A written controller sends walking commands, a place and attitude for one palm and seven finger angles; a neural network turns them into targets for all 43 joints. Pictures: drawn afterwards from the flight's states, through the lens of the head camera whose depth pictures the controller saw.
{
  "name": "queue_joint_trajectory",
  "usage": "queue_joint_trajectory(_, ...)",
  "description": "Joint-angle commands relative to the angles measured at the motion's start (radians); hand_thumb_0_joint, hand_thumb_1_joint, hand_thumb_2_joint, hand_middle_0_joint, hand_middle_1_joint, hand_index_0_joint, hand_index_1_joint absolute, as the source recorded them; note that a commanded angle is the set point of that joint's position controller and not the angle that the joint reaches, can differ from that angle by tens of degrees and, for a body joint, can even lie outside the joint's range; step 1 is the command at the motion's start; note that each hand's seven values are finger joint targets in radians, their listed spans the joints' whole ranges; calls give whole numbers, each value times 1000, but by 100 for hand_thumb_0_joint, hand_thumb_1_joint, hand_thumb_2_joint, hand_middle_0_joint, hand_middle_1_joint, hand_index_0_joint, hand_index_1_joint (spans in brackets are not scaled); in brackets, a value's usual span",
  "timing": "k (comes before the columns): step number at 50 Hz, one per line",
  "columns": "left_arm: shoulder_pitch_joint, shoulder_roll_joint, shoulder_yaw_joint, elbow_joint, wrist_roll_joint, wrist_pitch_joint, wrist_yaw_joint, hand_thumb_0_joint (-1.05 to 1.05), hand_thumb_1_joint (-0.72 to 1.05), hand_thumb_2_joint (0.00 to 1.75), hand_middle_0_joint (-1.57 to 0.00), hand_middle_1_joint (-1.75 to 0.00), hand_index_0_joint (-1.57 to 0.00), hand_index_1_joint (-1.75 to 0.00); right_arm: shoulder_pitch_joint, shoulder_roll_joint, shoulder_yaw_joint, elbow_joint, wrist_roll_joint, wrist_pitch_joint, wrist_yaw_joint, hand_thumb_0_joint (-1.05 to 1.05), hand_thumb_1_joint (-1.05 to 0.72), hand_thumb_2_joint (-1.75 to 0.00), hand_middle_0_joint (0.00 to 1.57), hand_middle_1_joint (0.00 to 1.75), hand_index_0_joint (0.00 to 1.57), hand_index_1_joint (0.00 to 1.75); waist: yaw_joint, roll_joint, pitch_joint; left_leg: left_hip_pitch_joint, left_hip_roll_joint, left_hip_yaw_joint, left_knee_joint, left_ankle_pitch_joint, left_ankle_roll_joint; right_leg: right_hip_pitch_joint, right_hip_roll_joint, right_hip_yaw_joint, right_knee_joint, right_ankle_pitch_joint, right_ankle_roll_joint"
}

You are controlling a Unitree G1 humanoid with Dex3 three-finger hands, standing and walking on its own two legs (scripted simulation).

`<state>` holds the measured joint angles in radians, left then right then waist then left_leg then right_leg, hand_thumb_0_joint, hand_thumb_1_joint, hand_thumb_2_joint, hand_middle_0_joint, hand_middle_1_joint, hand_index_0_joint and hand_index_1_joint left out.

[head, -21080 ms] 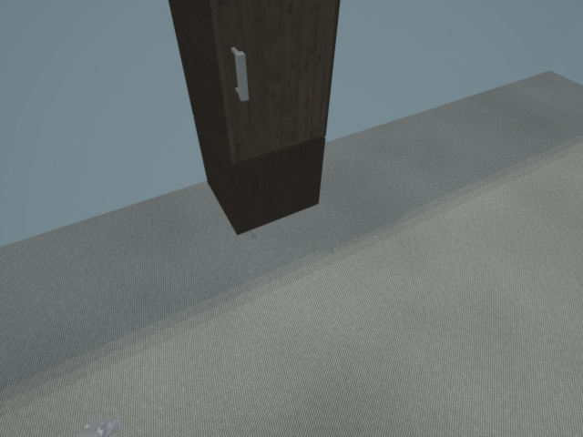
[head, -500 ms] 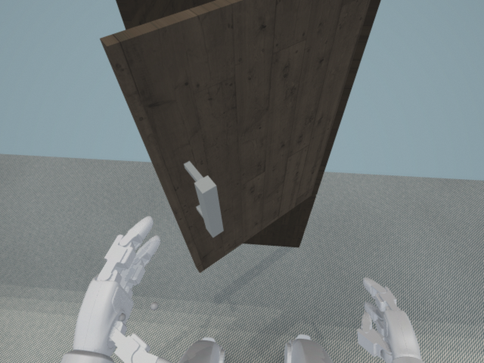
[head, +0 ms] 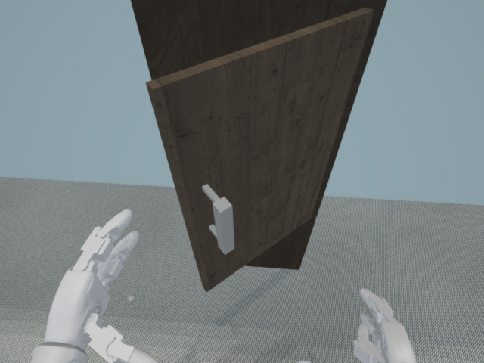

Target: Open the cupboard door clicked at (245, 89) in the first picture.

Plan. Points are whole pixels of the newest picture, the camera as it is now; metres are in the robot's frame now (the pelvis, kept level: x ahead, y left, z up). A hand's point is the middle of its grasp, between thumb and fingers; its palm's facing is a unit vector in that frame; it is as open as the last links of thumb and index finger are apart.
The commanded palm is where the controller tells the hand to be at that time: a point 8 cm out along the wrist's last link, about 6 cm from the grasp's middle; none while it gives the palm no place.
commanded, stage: draw the hand back to the body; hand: left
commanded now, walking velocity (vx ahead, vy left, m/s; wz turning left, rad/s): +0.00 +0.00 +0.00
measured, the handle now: (217, 219) +0.35 +0.07 +0.05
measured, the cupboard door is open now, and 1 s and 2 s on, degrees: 41 41 41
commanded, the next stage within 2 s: step back with the hand held close in 1.14 s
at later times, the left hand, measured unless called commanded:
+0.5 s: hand (53, 249) +0.21 +0.24 +0.17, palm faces +0.34 -0.84 -0.41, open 12.3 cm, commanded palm +0.16 +0.28 +0.19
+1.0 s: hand (23, 224) +0.22 +0.26 +0.21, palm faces +0.44 -0.80 -0.41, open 7.6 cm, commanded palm +0.17 +0.29 +0.23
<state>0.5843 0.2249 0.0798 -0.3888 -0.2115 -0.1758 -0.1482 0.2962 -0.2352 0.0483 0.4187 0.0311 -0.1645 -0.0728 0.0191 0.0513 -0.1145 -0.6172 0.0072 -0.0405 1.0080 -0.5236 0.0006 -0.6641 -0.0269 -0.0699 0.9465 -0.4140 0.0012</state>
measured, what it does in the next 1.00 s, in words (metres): rises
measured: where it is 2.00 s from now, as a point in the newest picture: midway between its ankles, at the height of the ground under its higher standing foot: outside the picture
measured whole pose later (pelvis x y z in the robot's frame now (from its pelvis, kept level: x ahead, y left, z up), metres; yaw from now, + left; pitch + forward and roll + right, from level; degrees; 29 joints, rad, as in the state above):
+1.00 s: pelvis +0.03 +0.00 +0.06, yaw -2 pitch -4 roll -1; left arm 0.47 0.32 0.33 -0.39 -0.04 -0.08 0.11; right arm 0.19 -0.23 0.02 0.64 -0.01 -0.13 -0.08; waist 0.08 0.06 0.03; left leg -0.05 0.01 0.00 0.42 -0.29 0.00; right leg -0.12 -0.01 -0.04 0.40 -0.20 0.00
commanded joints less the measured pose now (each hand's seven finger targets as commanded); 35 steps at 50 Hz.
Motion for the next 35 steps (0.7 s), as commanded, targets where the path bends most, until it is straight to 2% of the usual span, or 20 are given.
queue_joint_trajectory(1,-55,121,113,-258,-43,-67,-15,0,-40,34,-15,-30,-15,-30,-95,-103,-48,-158,6,-79,-11,0,-90,-90,20,30,20,30,9,-5,-102,21,-24,-6,-220,191,6,203,37,4,-172,89,-24)
queue_joint_trajectory(2,-49,124,121,-266,-48,-64,-23,0,-36,36,-16,-30,-16,-30,-96,-103,-46,-150,8,-84,-11,0,-90,-90,20,30,20,30,11,20,-115,42,-23,-7,-228,218,2,216,38,-1,-169,121,-25)
queue_joint_trajectory(3,-50,129,128,-270,-52,-59,-29,0,-32,37,-16,-30,-16,-30,-94,-102,-46,-144,10,-89,-11,0,-90,-90,20,30,20,30,10,14,-110,54,-22,-8,-233,242,0,226,38,-7,-170,154,-24)
queue_joint_trajectory(4,-36,291,164,-344,114,-15,110,0,-29,39,-16,-30,-16,-30,-85,-99,-54,-136,-11,-71,-35,0,-90,-90,20,30,20,30,52,35,-148,78,-11,10,-285,273,10,291,11,43,-207,168,-36)
queue_joint_trajectory(5,30,189,121,-324,129,25,168,0,-26,40,-16,-30,-16,-30,-83,-73,-45,-135,-17,-63,-40,0,-90,-90,20,30,20,30,29,30,-82,79,-16,17,-299,269,8,276,9,31,-229,163,-32)
queue_joint_trajectory(6,25,176,118,-313,137,48,196,0,-22,42,-16,-30,-16,-30,-88,-77,-44,-127,-18,-61,-39,0,-90,-90,20,30,20,30,25,-5,-63,74,-14,9,-307,262,6,282,10,28,-247,154,-32)
queue_joint_trajectory(7,24,148,91,-303,154,61,214,0,-18,43,-16,-30,-16,-30,-87,-74,-40,-115,-17,-56,-38,0,-90,-90,20,30,20,30,16,23,-21,91,-7,13,-316,276,6,277,9,23,-251,163,-29)
queue_joint_trajectory(8,17,157,99,-305,162,69,230,0,-15,45,-16,-30,-16,-30,-91,-77,-40,-106,-17,-48,-37,0,-90,-90,20,30,20,30,19,45,-15,112,-3,10,-328,296,5,287,9,20,-263,172,-29)
queue_joint_trajectory(10,5,179,120,-303,177,75,256,0,-8,48,-16,-30,-16,-30,-97,-80,-39,-95,-20,-42,-39,0,-90,-90,20,30,20,30,17,13,-8,148,1,7,-354,319,5,317,11,12,-285,192,-27)
queue_joint_trajectory(11,5,190,129,-296,182,78,264,0,-5,50,-17,-30,-17,-30,-110,-83,-40,-89,-21,-42,-42,0,-90,-90,20,30,20,30,24,-14,-11,168,2,10,-364,339,10,339,11,15,-305,211,-27)
queue_joint_trajectory(14,-28,202,151,-298,191,76,283,0,6,54,-17,-30,-17,-30,-114,-84,-36,-74,-26,-44,-45,0,-90,-90,20,30,20,30,24,-23,-13,223,4,8,-409,362,8,381,9,11,-331,225,-22)
queue_joint_trajectory(17,-63,209,165,-299,195,73,292,0,17,58,-17,-30,-17,-30,-134,-84,-32,-54,-27,-52,-47,0,-90,-90,20,30,20,30,26,0,13,273,7,7,-454,385,6,412,7,10,-367,238,-21)
queue_joint_trajectory(20,-64,235,213,-293,195,67,299,0,27,63,-18,-30,-18,-30,-145,-82,-35,-33,-29,-56,-47,0,-90,-90,20,30,20,30,36,-18,6,314,7,16,-485,429,6,466,8,11,-398,281,-21)
queue_joint_trajectory(25,-106,251,260,-280,191,58,298,0,44,70,-18,-30,-18,-30,-164,-83,-34,1,-33,-61,-38,0,-90,-90,20,30,20,30,44,42,36,372,12,18,-540,506,-7,521,8,10,-447,323,-23)
queue_joint_trajectory(28,-125,262,293,-258,184,53,296,0,55,75,-19,-30,-19,-30,-183,-84,-38,16,-35,-56,-34,0,-90,-90,20,30,20,30,49,-13,47,394,14,24,-568,510,-2,553,12,9,-477,344,-21)
queue_joint_trajectory(31,-150,284,333,-249,181,43,295,0,65,80,-19,-30,-19,-30,-196,-87,-43,31,-37,-52,-33,0,-90,-90,20,30,20,30,54,21,52,419,13,35,-591,517,-1,583,10,16,-506,362,-25)
queue_joint_trajectory(35,-180,303,379,-252,174,33,291,0,80,86,-20,-30,-20,-30,-202,-85,-49,44,-38,-44,-27,0,-90,-90,20,30,20,30,56,0,38,453,15,43,-611,552,1,611,13,19,-527,397,-21)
